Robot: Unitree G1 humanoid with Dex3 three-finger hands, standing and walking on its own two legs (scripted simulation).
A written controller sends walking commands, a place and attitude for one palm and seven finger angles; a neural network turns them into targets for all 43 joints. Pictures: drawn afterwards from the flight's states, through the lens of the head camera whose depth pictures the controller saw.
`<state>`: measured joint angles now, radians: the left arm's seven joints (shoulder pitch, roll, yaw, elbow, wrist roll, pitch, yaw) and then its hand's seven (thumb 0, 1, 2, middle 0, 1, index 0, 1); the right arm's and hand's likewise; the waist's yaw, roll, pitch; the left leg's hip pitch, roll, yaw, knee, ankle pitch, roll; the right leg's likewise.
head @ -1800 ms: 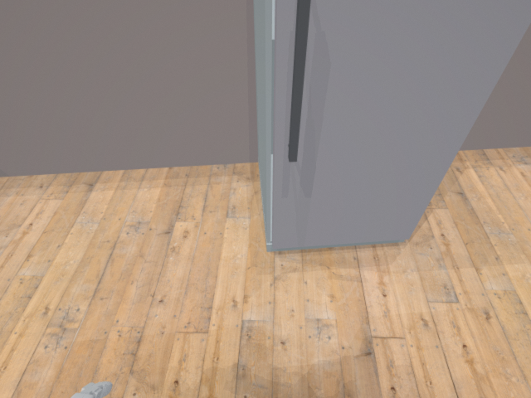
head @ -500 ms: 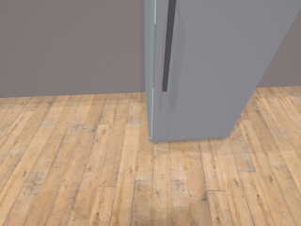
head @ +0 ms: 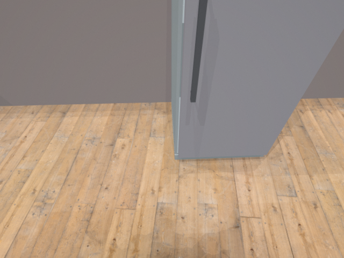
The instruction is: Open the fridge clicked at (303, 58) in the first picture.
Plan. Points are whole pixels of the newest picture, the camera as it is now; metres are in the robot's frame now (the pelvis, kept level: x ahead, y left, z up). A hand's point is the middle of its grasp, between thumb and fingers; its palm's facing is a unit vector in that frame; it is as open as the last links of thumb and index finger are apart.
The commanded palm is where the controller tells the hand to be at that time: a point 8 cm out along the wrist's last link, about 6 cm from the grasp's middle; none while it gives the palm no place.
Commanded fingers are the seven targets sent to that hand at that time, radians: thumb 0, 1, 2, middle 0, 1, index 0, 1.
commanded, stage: take the last steps up to it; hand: left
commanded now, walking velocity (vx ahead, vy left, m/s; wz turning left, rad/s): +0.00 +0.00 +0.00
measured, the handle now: (197, 46) +0.79 -0.05 +0.10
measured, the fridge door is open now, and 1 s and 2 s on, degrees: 0 0 0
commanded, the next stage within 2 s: come to a stop and stand still in 0.92 s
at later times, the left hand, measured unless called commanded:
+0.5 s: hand out of the picture +0.06 +0.13 -0.18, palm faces +0.05 -0.98 -0.20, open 7.3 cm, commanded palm none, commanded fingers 0.00 0.90 0.90 -0.20 -0.30 -0.20 -0.30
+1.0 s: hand (151, 247) +0.19 +0.08 -0.20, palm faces +0.06 -0.99 -0.09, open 7.3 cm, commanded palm none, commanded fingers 0.00 0.90 0.90 -0.20 -0.30 -0.20 -0.30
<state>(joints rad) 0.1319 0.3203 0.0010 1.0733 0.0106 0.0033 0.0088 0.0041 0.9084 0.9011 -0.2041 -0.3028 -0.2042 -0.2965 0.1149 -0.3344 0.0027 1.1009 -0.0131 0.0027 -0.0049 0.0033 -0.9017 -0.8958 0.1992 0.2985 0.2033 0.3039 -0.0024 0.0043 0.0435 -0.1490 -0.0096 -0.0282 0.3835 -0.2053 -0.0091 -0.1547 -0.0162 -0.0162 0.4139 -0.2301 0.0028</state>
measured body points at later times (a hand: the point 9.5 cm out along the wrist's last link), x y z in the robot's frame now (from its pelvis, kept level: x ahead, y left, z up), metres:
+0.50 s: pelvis +0.08 -0.06 -0.02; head +0.10 -0.06 +0.43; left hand +0.05 +0.18 -0.17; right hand +0.01 -0.28 -0.18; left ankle +0.00 +0.10 -0.71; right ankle +0.06 -0.13 -0.74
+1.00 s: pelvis +0.27 -0.07 -0.02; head +0.27 -0.04 +0.43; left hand +0.19 +0.13 -0.19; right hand +0.36 -0.29 -0.15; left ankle +0.32 +0.00 -0.74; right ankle +0.15 -0.17 -0.64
